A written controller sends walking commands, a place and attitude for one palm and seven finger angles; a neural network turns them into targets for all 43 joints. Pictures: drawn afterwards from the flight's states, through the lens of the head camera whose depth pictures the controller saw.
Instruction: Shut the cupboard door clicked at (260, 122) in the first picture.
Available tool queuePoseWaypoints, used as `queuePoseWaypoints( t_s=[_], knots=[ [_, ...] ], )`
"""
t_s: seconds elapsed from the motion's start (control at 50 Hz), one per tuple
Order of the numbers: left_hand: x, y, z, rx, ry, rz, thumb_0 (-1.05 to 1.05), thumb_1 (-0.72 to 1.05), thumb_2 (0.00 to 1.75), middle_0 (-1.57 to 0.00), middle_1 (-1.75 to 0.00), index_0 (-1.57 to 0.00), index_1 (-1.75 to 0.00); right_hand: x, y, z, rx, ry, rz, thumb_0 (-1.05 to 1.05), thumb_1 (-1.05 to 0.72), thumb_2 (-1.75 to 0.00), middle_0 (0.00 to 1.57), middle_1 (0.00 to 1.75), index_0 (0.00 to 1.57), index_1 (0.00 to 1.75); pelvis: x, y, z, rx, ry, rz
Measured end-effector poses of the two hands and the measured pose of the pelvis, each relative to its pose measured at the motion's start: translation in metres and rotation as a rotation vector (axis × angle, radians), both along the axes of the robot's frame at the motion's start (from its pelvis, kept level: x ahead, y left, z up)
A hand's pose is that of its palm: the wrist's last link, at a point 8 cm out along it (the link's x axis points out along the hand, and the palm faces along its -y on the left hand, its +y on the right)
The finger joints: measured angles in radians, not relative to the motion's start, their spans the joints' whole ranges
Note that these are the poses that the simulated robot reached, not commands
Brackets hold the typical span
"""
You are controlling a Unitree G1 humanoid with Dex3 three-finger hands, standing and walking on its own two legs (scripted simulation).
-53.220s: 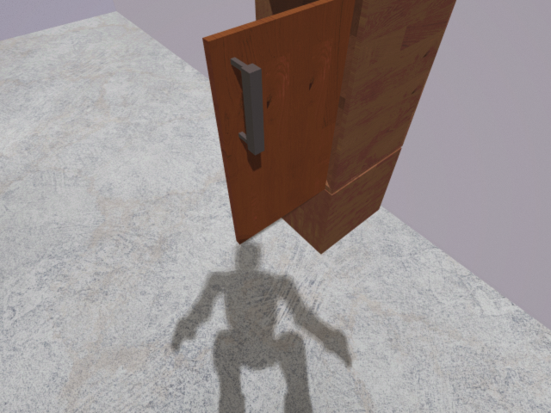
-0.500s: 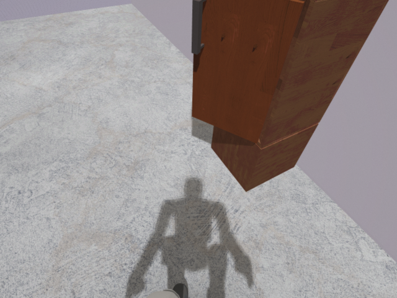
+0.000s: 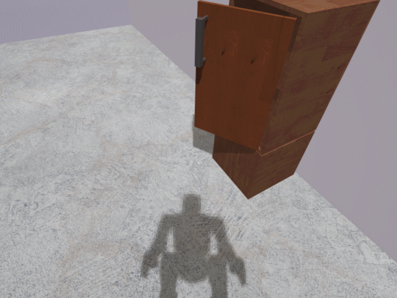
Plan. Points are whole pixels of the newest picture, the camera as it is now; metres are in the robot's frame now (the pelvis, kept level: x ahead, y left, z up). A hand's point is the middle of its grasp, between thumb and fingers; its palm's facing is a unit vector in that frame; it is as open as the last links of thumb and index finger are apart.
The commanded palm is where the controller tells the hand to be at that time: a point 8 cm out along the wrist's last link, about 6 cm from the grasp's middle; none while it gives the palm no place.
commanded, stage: let the arm hang, fingers relaxed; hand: left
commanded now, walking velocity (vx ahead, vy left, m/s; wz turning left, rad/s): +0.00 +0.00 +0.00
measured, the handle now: (202, 41) +0.98 +0.04 +0.11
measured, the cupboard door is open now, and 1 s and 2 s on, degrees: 30 30 30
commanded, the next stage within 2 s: look to check the result in 0.06 s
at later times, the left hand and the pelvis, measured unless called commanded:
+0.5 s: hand out of the picture -0.08 +0.19 -0.18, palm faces +0.02 -0.98 -0.19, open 7.3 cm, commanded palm none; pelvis -0.02 +0.02 +0.00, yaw -1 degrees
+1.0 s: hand out of the picture +0.00 +0.20 -0.19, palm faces +0.11 -0.97 -0.20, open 7.3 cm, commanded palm none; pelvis -0.02 +0.02 -0.02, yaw +5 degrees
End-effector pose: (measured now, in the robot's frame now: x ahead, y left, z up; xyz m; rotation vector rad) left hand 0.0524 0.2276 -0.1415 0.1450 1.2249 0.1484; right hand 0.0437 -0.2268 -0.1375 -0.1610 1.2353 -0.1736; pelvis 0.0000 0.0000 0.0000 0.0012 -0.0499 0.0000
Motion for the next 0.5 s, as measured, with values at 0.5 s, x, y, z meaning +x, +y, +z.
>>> queuePoseWaypoints(
  t_s=[0.5],
  knots=[
    [-0.131, 0.014, -0.004, -0.006, 0.316, 0.043, 0.00, 0.91, 0.90, -0.20, -0.30, -0.20, -0.30, -0.112, 0.029, -0.009, 0.045, 0.243, -0.074, 0.01, -0.91, -0.90, 0.20, 0.30, 0.20, 0.30, -0.025, 0.018, 0.000, -0.001, -0.002, -0.022]
  ],
)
